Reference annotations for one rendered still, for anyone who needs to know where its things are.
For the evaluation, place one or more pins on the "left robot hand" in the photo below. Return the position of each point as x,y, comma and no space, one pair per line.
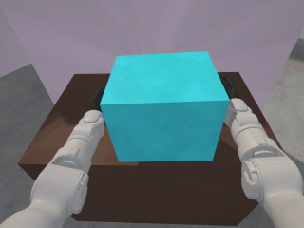
97,100

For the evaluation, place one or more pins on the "robot right upper arm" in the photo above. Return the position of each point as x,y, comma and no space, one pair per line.
274,182

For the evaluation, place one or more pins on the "robot left forearm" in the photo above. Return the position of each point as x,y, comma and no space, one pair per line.
80,145

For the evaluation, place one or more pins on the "robot left upper arm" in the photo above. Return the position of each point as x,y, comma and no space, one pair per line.
61,191

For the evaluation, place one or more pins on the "pedestal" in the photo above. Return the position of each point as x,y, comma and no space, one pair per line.
156,192

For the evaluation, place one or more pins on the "robot right forearm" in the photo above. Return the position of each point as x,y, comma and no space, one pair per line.
249,135

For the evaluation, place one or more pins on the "right robot hand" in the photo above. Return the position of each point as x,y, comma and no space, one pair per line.
229,87

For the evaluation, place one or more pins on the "carton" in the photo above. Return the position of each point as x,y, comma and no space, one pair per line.
166,107

